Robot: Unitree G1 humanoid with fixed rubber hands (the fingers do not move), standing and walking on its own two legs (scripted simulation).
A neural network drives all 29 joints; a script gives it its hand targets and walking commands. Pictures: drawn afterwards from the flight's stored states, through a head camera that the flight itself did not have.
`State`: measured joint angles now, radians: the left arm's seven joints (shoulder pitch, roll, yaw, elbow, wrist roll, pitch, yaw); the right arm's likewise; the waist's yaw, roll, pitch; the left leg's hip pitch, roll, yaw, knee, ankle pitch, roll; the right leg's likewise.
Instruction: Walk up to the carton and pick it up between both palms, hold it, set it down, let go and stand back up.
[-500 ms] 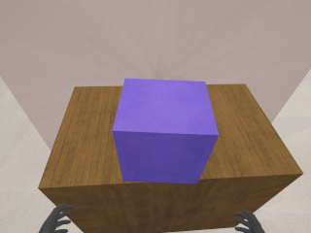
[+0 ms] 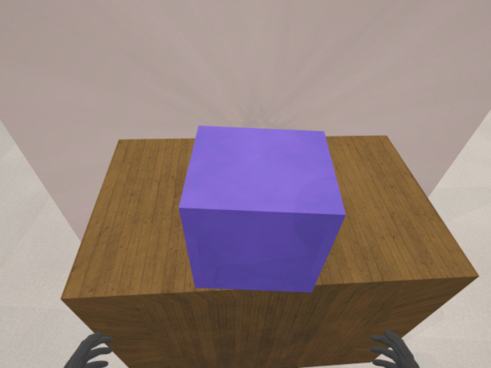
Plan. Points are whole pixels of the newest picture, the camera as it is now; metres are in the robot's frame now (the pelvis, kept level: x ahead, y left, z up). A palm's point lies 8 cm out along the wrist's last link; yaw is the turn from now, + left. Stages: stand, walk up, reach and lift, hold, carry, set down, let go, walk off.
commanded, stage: stand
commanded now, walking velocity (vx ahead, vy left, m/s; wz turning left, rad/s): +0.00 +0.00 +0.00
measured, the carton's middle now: (257, 212) +0.39 -0.02 +0.03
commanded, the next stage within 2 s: none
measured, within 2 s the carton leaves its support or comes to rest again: neither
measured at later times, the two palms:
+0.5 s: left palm out of the picture +0.12 +0.27 -0.08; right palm out of the picture +0.12 -0.26 -0.08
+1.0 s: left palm out of the picture +0.10 +0.27 -0.08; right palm out of the picture +0.10 -0.27 -0.08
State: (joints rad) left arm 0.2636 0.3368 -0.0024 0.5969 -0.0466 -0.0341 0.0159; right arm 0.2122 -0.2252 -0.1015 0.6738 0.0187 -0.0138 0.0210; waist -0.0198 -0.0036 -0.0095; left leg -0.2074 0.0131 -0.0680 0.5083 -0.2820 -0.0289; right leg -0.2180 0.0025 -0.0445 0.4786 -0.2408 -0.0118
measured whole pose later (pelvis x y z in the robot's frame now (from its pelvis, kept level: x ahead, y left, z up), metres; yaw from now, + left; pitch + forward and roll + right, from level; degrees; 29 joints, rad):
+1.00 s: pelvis -0.02 +0.00 +0.00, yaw +0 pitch -3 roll -1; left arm 0.27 0.34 0.00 0.68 -0.05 -0.04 0.01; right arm 0.21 -0.23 -0.10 0.72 0.02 -0.02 0.01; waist -0.02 0.00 -0.01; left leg -0.21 0.01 -0.07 0.51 -0.25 -0.03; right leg -0.22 0.00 -0.04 0.48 -0.21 -0.01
